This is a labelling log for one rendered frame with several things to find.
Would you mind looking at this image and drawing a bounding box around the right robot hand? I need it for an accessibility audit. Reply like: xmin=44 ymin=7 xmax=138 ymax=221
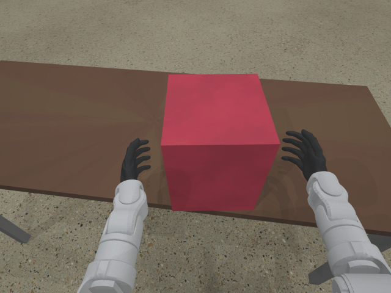
xmin=281 ymin=129 xmax=327 ymax=181

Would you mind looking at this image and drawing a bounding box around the robot right upper arm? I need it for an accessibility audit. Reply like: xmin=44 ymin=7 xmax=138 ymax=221
xmin=332 ymin=273 xmax=391 ymax=293

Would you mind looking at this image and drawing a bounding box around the carton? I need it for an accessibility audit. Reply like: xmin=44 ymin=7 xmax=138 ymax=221
xmin=161 ymin=74 xmax=280 ymax=211

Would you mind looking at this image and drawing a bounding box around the left robot hand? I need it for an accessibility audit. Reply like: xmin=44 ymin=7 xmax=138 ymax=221
xmin=120 ymin=138 xmax=151 ymax=183

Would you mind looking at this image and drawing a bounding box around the robot left forearm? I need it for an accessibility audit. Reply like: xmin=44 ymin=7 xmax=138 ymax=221
xmin=77 ymin=179 xmax=148 ymax=293

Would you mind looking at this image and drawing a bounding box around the table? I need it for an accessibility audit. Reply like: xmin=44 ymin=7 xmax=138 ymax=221
xmin=0 ymin=60 xmax=391 ymax=285

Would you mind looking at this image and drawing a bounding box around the robot right forearm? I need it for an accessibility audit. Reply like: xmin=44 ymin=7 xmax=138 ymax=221
xmin=306 ymin=171 xmax=391 ymax=277

